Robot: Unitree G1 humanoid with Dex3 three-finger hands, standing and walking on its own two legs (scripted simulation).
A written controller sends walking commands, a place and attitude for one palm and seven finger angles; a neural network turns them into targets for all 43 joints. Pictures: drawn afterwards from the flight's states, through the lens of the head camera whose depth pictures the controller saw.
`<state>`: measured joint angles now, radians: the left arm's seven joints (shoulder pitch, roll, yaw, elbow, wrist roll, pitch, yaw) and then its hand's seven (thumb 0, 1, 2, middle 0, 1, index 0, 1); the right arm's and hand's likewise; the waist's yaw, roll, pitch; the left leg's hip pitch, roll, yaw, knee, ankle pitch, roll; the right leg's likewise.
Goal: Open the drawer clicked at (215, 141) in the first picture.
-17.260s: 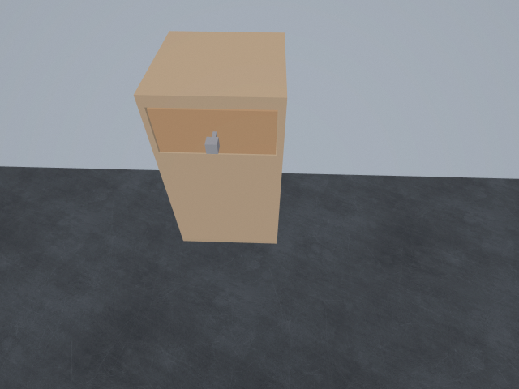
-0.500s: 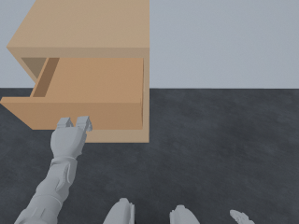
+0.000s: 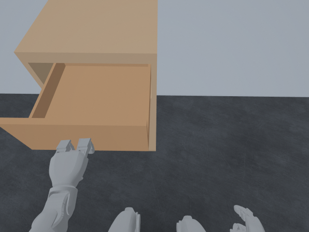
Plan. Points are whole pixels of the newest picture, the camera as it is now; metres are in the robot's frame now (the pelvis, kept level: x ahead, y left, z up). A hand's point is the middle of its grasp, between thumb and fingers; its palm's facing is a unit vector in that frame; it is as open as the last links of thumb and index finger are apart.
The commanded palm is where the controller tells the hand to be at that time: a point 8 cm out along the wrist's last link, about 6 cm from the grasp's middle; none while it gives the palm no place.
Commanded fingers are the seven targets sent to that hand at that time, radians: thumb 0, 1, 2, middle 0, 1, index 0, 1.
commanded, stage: pull the drawer open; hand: left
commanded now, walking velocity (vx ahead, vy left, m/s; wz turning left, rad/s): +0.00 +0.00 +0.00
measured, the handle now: (78, 152) +0.33 +0.24 -0.04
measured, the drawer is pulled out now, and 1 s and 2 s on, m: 0.23 0.30 0.30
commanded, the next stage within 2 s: open the thumb to release the handle in 0.80 s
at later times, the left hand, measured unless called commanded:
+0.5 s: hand (72, 195) +0.22 +0.23 -0.06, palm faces -0.02 -0.05 -1.00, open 6.8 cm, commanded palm +0.19 +0.23 -0.01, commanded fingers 0.00 0.90 0.90 -0.40 -1.35 -0.40 -1.35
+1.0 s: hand (71, 198) +0.21 +0.23 -0.06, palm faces -0.02 -0.05 -1.00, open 7.0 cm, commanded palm +0.19 +0.23 -0.01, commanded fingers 0.00 0.48 0.72 -0.37 -1.30 -0.37 -1.30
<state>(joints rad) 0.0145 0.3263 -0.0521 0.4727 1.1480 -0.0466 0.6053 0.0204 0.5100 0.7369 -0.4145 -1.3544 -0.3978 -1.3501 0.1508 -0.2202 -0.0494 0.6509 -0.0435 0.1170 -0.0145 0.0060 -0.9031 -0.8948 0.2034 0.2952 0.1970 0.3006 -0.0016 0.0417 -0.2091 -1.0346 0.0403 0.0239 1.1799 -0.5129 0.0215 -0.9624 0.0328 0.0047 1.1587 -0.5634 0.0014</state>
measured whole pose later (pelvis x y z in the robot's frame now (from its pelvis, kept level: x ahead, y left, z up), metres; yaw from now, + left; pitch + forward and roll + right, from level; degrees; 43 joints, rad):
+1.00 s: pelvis +0.01 -0.01 -0.02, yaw +1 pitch +22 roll -1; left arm 0.36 0.33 -0.03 0.16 1.14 -0.07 0.63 0.03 0.53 0.70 -0.42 -1.35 -0.35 -1.35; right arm 0.11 -0.24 -0.03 0.58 -0.08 0.10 0.00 0.01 -0.90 -0.89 0.20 0.30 0.20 0.30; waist 0.03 0.04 -0.22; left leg -1.09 0.04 0.01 1.27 -0.56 0.00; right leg -1.02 0.03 -0.01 1.27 -0.63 -0.02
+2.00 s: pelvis -0.01 -0.01 -0.01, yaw +1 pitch +19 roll -1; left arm 0.21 0.34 -0.05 0.28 1.11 -0.03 0.60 0.00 -0.49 0.30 -0.32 -1.21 -0.35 -1.22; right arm 0.11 -0.21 -0.03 0.64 -0.04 0.10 -0.05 0.01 -0.90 -0.89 0.20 0.30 0.20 0.30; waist 0.02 0.05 -0.19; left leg -1.04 0.03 -0.01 1.22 -0.51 0.00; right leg -0.97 0.03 -0.02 1.21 -0.58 -0.02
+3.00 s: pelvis +0.01 -0.01 +0.04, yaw +2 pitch +13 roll -1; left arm 0.34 0.37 -0.05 0.08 1.05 0.00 0.47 0.00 -0.49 0.30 -0.32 -1.21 -0.40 -1.22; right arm 0.15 -0.22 -0.02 0.58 -0.03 0.10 -0.03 0.01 -0.90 -0.89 0.20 0.30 0.20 0.30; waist 0.04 0.05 -0.16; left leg -0.75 0.02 0.01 0.98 -0.46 0.01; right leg -0.68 0.02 -0.01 0.97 -0.52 -0.01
